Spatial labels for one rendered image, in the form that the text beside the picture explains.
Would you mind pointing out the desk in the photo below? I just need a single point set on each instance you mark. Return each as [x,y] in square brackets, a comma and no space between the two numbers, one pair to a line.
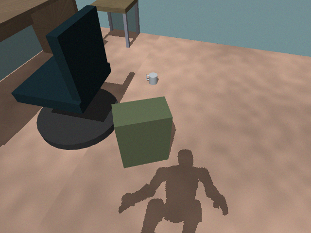
[43,15]

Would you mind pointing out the office chair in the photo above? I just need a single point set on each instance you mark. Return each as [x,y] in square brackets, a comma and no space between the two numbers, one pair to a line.
[76,112]

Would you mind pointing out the chair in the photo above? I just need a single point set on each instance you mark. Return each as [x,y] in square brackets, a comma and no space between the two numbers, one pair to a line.
[119,6]

